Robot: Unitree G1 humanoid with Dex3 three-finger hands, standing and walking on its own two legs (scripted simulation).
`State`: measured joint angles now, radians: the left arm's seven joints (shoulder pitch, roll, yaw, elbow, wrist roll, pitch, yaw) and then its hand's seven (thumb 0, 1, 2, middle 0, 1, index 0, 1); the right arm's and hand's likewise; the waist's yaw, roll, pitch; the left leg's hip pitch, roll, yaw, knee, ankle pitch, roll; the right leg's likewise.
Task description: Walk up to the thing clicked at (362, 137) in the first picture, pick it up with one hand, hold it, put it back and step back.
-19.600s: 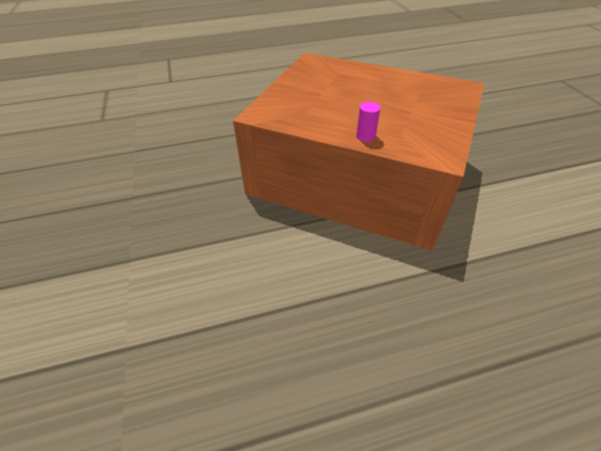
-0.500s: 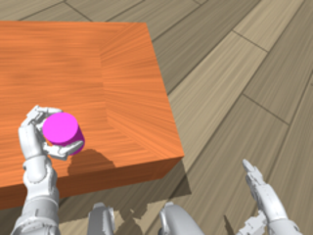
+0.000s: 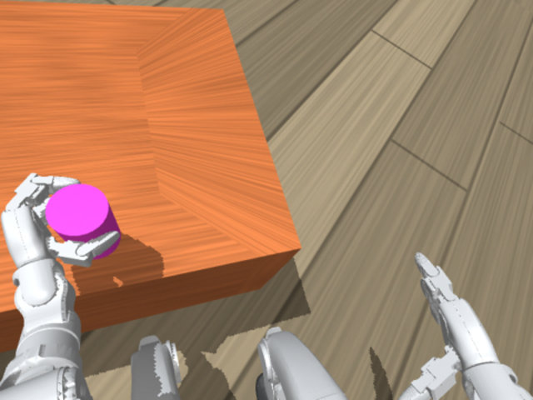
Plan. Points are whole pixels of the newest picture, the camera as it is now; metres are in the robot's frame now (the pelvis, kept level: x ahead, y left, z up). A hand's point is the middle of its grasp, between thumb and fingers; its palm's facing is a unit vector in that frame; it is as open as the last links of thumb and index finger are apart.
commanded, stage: lower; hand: left
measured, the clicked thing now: (88, 224) +0.43 +0.20 -0.08
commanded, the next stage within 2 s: loosen in 0.54 s
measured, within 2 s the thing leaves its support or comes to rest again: rests again in 0.38 s
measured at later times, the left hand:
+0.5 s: hand (78, 224) +0.44 +0.22 -0.10, palm faces +0.27 -0.96 -0.04, open 10.9 cm
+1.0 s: hand (78, 222) +0.45 +0.22 -0.10, palm faces +0.26 -0.96 -0.01, open 12.7 cm
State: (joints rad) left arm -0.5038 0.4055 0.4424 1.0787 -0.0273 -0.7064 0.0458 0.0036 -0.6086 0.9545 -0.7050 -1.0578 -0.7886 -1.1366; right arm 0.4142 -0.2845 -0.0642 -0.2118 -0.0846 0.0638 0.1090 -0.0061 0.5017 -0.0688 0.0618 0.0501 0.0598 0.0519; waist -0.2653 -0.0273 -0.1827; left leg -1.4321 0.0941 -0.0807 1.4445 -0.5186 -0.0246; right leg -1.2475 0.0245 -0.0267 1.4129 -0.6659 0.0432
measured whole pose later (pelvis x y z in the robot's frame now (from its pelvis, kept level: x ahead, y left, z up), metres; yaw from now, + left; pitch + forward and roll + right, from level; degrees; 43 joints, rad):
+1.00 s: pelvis -0.02 +0.01 -0.04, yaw -1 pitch +31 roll -8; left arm -0.56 0.48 0.48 1.10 0.01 -0.74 0.06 -0.01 -0.52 0.50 -0.67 -0.68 -0.70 -0.69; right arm 0.43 -0.30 -0.09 -0.31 -0.08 0.05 0.14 -0.01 0.50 -0.06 0.07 0.05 0.06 0.05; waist -0.33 -0.03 -0.20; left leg -1.63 0.09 -0.11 1.60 -0.54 -0.02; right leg -1.42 0.03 -0.04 1.56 -0.70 0.05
